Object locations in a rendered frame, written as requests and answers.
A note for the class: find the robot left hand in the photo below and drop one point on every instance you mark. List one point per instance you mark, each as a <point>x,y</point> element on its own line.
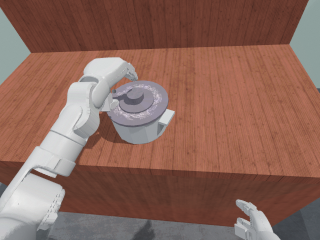
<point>112,70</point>

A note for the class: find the robot right hand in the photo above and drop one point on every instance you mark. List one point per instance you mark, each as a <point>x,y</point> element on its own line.
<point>258,221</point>

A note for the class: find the table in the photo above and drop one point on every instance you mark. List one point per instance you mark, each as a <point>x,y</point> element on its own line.
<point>247,114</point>

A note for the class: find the lid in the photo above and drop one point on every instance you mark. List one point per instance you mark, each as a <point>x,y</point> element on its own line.
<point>151,108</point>

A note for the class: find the knob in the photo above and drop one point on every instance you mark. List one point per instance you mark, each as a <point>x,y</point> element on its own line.
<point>135,95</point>

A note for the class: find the robot left upper arm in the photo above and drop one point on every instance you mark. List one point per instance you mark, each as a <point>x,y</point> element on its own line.
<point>34,205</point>

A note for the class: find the left robot forearm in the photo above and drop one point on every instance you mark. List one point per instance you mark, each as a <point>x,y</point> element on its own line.
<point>77,121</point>

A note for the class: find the pot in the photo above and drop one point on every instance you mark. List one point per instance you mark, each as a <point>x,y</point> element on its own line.
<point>147,133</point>

